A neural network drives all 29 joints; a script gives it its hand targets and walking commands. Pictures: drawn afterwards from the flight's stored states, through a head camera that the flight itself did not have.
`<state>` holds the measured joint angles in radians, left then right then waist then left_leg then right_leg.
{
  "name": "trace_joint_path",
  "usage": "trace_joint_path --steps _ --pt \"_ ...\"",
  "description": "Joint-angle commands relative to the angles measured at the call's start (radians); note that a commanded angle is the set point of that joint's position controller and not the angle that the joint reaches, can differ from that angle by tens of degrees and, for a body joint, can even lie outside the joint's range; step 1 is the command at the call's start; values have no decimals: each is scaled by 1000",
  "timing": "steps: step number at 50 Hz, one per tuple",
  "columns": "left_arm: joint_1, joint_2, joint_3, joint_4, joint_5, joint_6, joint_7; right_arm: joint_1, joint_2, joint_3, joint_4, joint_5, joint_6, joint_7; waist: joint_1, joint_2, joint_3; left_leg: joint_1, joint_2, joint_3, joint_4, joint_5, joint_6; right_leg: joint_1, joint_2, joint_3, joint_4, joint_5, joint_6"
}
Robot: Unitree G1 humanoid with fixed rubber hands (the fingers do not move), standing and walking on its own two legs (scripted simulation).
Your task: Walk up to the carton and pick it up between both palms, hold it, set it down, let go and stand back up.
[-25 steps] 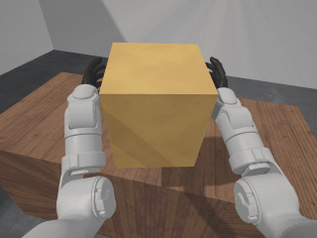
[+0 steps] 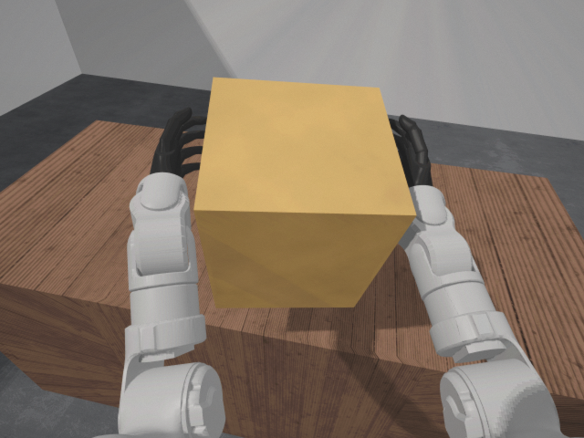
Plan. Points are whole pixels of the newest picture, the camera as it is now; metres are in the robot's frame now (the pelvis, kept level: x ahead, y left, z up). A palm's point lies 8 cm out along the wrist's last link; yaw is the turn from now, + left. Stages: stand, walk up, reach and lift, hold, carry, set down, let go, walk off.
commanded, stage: set down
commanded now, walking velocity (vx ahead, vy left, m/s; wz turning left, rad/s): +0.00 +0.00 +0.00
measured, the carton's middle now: (291, 205) +0.38 +0.00 +0.16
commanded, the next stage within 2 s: none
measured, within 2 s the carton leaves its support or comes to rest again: neither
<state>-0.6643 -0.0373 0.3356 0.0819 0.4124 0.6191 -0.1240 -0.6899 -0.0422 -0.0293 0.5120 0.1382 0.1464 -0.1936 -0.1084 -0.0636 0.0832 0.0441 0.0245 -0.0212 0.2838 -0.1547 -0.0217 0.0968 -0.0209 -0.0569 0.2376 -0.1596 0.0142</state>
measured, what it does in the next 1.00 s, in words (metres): stands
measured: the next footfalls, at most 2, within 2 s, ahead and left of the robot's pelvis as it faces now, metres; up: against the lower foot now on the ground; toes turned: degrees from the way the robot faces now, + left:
none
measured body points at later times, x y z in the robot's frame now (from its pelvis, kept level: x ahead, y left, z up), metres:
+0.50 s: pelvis +0.00 +0.00 +0.00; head -0.02 +0.04 +0.45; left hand +0.40 +0.14 +0.19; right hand +0.38 -0.16 +0.19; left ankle +0.02 +0.13 -0.75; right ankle +0.00 -0.12 -0.75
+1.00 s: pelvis +0.01 +0.00 +0.00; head +0.00 +0.02 +0.45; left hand +0.43 +0.12 +0.15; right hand +0.40 -0.18 +0.16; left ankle +0.02 +0.13 -0.75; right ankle +0.00 -0.12 -0.75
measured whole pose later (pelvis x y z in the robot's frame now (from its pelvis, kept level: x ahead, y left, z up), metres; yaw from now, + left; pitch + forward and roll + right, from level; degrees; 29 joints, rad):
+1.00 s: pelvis +0.01 +0.00 +0.00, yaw +0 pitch -6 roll +0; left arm -0.68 -0.04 0.32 0.48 0.34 0.31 -0.04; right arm -0.67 0.00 -0.21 0.77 -0.04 -0.15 -0.14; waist -0.08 -0.05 0.07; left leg -0.01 0.03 0.00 0.29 -0.17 -0.02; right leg 0.04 -0.02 -0.07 0.24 -0.17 0.01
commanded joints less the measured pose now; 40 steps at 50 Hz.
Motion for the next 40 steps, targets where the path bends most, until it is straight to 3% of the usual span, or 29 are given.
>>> trace_joint_path --steps 1,2,3,4,5,6,7,8,9,12,17,18,20,22,24,25,27,29,30,31,33,37,38,40 --pt "-433 -443 -446 -26 -146 -98 -128 -622 446 302 -278 -12 -170 117 14 7 -391 85 -61 75 8 246 -4 70 64 -102 15 340 37" --pt "-432 -447 -436 -5 -141 -101 -129 -619 426 289 -259 -18 -179 114 22 33 -380 78 -66 76 1 252 -3 81 60 -94 9 346 46" --pt "-420 -453 -465 -18 -145 -111 -127 -610 433 291 -271 -21 -194 111 8 39 -403 73 -61 81 6 243 2 106 52 -98 24 358 38" --pt "-421 -448 -452 11 -150 -115 -125 -619 431 293 -269 -26 -202 111 12 10 -366 52 -62 73 -2 237 3 91 58 -96 16 359 48" --pt "-421 -447 -451 28 -144 -119 -125 -627 438 290 -262 -33 -208 106 -3 10 -373 65 -71 80 6 234 6 103 52 -106 20 385 47" --pt "-407 -447 -444 25 -140 -118 -125 -604 436 286 -254 -32 -207 100 14 11 -354 42 -73 75 -4 220 7 116 52 -89 18 390 49" --pt "-396 -432 -438 39 -139 -121 -126 -599 417 275 -255 -48 -209 98 -8 17 -342 48 -75 86 1 215 4 101 46 -97 12 388 55" --pt "-392 -433 -434 51 -122 -119 -126 -615 421 260 -240 -49 -210 98 -11 53 -321 45 -71 78 -3 197 2 100 46 -103 14 370 51" --pt "-388 -421 -423 60 -125 -119 -129 -588 382 231 -196 -63 -206 103 -6 25 -293 25 -66 78 -19 162 4 103 47 -100 7 317 53" --pt "-410 -437 -437 60 -139 -142 -122 -559 383 194 -165 -84 -226 113 -26 55 -287 55 -56 75 -18 156 -11 67 46 -116 -5 260 34" --pt "-405 -446 -407 119 -120 -175 -103 -567 390 192 -142 -107 -262 123 14 61 -321 28 -53 86 -17 167 -3 79 49 -103 4 281 42" --pt "-434 -416 -377 129 -124 -179 -102 -598 385 179 -137 -114 -261 129 15 13 -312 22 -54 87 -29 137 3 80 53 -114 4 254 51" --pt "-409 -439 -375 143 -120 -188 -95 -586 383 178 -106 -120 -269 134 30 34 -307 38 -48 92 -27 139 1 50 45 -107 8 245 44" --pt "-416 -441 -373 165 -105 -193 -94 -569 382 144 -76 -129 -269 144 15 44 -272 39 -53 83 -37 101 8 30 49 -117 -8 180 34" --pt "-444 -444 -375 182 -124 -210 -84 -581 373 127 -64 -150 -293 154 20 40 -314 46 -41 86 -33 93 4 3 52 -117 -5 149 34" --pt "-471 -464 -414 147 -138 -230 -73 -574 387 133 -84 -153 -309 152 5 68 -346 62 -49 83 -19 142 -7 8 51 -122 0 184 25" --pt "-489 -483 -442 129 -141 -263 -49 -582 393 147 -84 -146 -329 149 14 93 -448 132 -40 84 17 273 -30 -5 62 -131 14 280 22" --pt "-481 -484 -451 152 -151 -276 -37 -564 408 166 -41 -137 -325 154 12 87 -437 150 -32 75 39 351 -37 -17 68 -119 9 341 24" --pt "-444 -473 -432 185 -136 -273 -44 -536 410 154 4 -135 -309 157 4 82 -397 132 -35 84 23 322 -36 -3 67 -119 8 338 29" --pt "-401 -465 -393 221 -121 -265 -52 -521 392 146 20 -135 -301 151 26 57 -333 105 -42 90 22 308 -31 3 64 -108 10 343 32" --pt "-411 -429 -352 245 -107 -247 -65 -536 372 130 44 -139 -289 152 25 32 -267 34 -51 91 -14 203 -10 46 51 -92 7 305 40" --pt "-442 -451 -373 228 -132 -273 -64 -558 395 146 7 -141 -315 149 33 53 -337 59 -54 89 -7 227 -9 44 49 -98 20 329 42" --pt "-461 -466 -398 196 -134 -288 -54 -552 415 135 2 -145 -321 151 17 71 -387 61 -49 93 5 235 -13 30 58 -99 23 334 38" --pt "-472 -480 -397 251 -141 -314 -44 -565 434 136 9 -158 -334 156 26 64 -408 57 -45 93 8 229 -17 7 56 -95 22 336 41"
